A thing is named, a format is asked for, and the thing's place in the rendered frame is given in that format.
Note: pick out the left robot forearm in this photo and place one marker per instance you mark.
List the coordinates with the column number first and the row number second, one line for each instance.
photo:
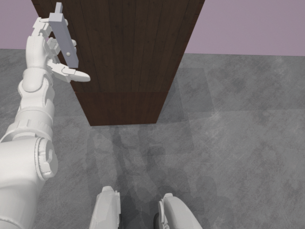
column 36, row 111

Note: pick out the right robot thigh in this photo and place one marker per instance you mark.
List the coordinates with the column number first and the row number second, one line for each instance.
column 176, row 214

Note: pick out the left robot hand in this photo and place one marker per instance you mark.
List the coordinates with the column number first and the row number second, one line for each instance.
column 38, row 52

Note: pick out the robot right shin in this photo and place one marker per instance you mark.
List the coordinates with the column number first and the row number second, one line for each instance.
column 161, row 225

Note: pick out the handle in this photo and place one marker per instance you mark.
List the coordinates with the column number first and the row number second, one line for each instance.
column 62, row 35

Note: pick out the cupboard door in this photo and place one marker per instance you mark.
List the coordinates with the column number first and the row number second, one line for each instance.
column 126, row 45

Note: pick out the left robot upper arm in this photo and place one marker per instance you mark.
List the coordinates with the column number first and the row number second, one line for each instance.
column 25, row 165

